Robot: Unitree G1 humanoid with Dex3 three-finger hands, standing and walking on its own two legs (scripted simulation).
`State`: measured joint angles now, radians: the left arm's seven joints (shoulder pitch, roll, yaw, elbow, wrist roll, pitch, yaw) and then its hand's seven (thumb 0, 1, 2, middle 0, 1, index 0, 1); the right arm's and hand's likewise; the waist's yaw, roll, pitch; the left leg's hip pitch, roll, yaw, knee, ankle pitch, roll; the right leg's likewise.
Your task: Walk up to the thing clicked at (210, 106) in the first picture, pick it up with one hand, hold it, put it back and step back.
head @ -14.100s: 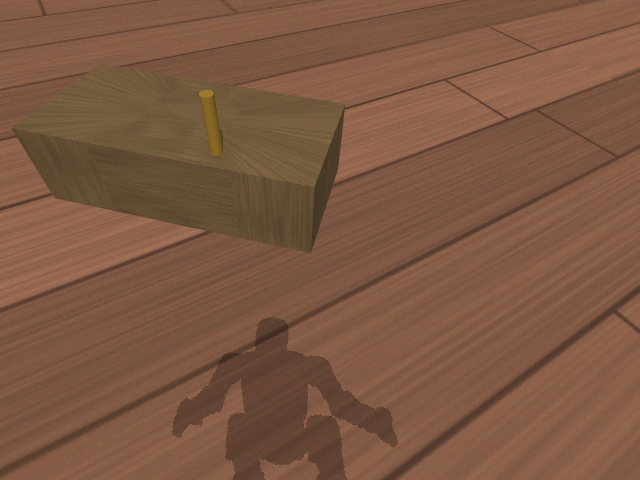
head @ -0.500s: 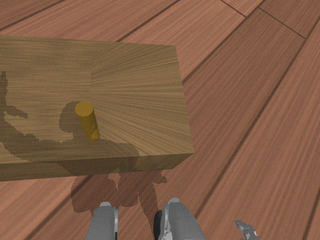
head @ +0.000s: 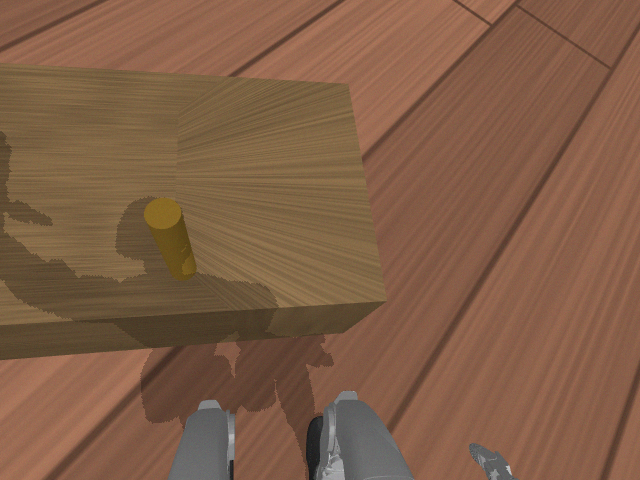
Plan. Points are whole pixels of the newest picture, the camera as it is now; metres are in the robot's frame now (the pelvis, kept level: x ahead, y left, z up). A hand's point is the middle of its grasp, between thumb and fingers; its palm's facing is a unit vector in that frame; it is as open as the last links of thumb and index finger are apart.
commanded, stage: go down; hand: left
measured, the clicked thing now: (174, 245) +0.46 +0.17 -0.20
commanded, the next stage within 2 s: approach in 0.58 s
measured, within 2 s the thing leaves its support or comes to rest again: neither
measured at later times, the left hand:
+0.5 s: hand out of the picture +0.42 +0.38 +0.07, palm faces +0.11 -0.99 +0.02, open 17.2 cm
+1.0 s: hand out of the picture +0.42 +0.35 +0.00, palm faces +0.07 -1.00 +0.04, open 17.7 cm
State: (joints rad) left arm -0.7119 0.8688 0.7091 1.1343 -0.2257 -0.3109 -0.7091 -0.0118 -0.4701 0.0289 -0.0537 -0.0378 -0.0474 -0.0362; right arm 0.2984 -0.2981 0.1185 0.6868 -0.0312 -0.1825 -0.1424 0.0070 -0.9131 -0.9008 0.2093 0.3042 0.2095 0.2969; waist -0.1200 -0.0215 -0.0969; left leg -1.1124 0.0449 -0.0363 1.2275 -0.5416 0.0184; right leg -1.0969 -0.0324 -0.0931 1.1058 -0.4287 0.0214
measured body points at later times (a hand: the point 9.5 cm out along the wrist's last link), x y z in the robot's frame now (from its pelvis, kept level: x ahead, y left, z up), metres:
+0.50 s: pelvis +0.00 +0.00 +0.00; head +0.16 +0.06 +0.41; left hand +0.41 +0.43 +0.07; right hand +0.08 -0.27 -0.09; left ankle +0.01 +0.10 -0.64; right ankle +0.05 -0.14 -0.64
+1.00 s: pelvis -0.01 +0.00 -0.03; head +0.17 +0.06 +0.38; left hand +0.42 +0.40 +0.00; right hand +0.07 -0.28 -0.12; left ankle +0.01 +0.10 -0.64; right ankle +0.05 -0.14 -0.64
